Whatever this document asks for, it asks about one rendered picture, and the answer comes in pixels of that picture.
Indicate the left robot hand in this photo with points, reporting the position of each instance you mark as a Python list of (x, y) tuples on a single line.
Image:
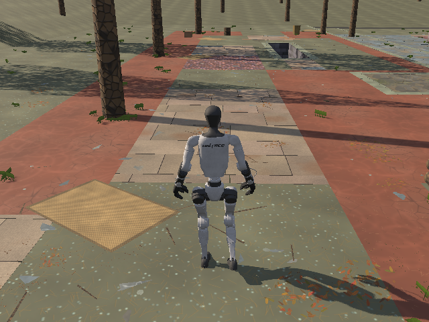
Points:
[(181, 189)]

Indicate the humanoid robot torso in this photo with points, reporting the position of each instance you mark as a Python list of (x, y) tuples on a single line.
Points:
[(214, 158)]

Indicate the right robot hand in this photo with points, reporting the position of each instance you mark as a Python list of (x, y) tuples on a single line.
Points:
[(245, 186)]

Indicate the left robot upper arm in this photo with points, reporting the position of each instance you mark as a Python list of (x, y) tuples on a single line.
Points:
[(188, 153)]

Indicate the right robot upper arm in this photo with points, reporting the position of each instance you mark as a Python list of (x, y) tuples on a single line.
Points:
[(238, 151)]

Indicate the robot left shin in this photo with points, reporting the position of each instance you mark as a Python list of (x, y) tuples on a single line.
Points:
[(203, 239)]

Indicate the left robot forearm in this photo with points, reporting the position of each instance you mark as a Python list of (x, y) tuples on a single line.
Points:
[(180, 177)]

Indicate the right robot forearm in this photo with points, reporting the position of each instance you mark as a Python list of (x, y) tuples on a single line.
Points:
[(247, 175)]

